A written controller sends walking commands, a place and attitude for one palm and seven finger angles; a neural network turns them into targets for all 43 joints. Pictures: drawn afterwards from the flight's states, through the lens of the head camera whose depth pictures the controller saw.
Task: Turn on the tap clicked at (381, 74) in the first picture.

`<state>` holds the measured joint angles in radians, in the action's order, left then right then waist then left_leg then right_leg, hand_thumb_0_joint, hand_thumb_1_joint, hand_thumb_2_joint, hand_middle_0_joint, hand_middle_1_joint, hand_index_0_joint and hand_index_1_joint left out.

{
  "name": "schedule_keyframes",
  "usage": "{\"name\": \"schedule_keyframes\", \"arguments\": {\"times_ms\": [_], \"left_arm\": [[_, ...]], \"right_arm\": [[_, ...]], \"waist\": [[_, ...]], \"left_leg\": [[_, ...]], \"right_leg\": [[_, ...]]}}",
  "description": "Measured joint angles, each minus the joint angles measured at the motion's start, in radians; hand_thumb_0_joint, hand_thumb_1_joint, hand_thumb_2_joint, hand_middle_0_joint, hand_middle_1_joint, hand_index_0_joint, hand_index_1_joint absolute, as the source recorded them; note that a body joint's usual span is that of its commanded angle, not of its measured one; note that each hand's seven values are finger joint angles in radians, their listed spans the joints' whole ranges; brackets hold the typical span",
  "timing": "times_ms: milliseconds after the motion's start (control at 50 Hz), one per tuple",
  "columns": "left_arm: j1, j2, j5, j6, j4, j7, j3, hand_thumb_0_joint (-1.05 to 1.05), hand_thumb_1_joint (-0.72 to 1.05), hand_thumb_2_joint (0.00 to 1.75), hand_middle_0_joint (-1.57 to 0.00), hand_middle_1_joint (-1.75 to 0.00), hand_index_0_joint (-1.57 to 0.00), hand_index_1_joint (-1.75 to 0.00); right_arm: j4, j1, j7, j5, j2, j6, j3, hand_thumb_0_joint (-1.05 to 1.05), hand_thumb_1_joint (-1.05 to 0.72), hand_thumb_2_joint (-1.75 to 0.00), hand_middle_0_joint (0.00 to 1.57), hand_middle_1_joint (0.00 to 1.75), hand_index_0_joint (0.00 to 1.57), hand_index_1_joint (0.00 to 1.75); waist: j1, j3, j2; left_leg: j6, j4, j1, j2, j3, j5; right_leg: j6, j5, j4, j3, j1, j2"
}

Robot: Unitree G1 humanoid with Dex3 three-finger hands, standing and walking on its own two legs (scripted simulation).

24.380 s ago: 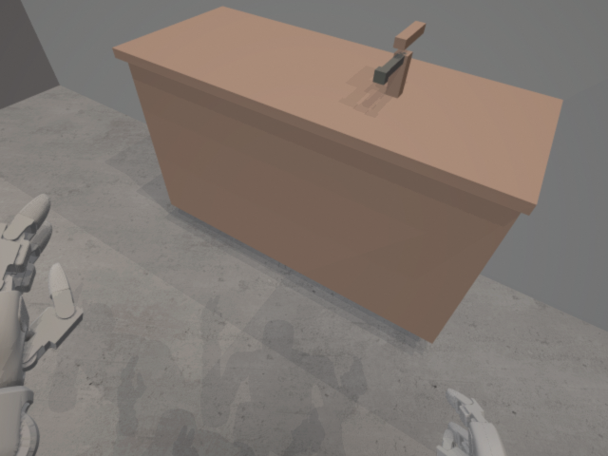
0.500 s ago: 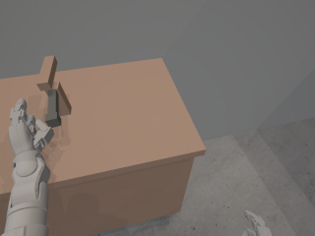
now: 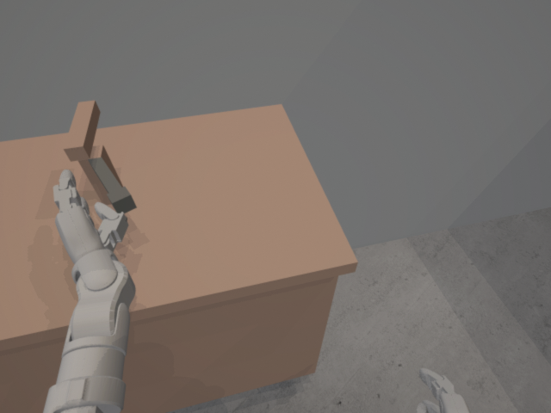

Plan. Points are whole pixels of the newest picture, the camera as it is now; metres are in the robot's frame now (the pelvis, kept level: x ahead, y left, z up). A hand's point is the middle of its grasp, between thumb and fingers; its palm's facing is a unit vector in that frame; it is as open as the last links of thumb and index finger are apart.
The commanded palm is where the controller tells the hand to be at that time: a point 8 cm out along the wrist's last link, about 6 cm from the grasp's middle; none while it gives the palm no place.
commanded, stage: push the lever round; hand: left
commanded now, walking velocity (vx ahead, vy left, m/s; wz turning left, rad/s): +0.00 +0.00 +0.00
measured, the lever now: (121, 201) +0.38 +0.26 +0.12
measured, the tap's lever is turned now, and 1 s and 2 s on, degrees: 25 51 82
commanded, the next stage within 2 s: none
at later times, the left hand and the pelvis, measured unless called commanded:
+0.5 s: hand (145, 208) +0.37 +0.23 +0.11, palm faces +0.72 -0.69 -0.07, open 7.6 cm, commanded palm +0.33 +0.24 +0.11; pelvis +0.00 +0.00 +0.00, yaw +0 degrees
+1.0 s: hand (163, 195) +0.40 +0.21 +0.11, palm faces +0.78 -0.62 -0.08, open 7.6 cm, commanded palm +0.36 +0.22 +0.11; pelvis +0.01 +0.00 +0.00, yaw +1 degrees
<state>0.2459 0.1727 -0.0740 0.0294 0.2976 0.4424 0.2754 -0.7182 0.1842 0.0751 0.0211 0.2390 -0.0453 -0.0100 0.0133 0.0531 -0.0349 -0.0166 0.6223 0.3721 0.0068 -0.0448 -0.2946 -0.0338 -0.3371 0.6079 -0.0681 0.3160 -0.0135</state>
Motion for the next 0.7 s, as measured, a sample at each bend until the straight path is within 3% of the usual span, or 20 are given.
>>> {"name": "schedule_keyframes", "arguments": {"times_ms": [320,700], "left_arm": [[0.070,-0.054,0.050,0.034,0.046,0.141,-0.034,0.01,0.94,0.92,-0.15,-0.15,-0.15,-0.15],[0.181,-0.110,0.084,0.045,0.148,0.261,-0.037,-0.01,0.93,0.91,-0.15,-0.15,-0.15,-0.15]], "right_arm": [[-0.014,-0.009,-0.011,-0.016,-0.008,0.039,0.015,0.02,-0.90,-0.90,0.20,0.30,0.20,0.30],[-0.039,-0.023,-0.033,-0.039,-0.026,0.066,0.025,0.02,-0.90,-0.90,0.20,0.30,0.20,0.30]], "waist": [[-0.008,0.008,0.003],[-0.012,0.019,0.005]], "left_leg": [[-0.002,-0.006,-0.002,0.001,-0.001,0.002],[-0.005,-0.008,0.012,0.001,-0.007,0.001]], "right_leg": [[-0.002,0.001,-0.005,-0.001,-0.002,-0.001],[-0.004,0.000,-0.008,-0.006,0.009,-0.001]]}}
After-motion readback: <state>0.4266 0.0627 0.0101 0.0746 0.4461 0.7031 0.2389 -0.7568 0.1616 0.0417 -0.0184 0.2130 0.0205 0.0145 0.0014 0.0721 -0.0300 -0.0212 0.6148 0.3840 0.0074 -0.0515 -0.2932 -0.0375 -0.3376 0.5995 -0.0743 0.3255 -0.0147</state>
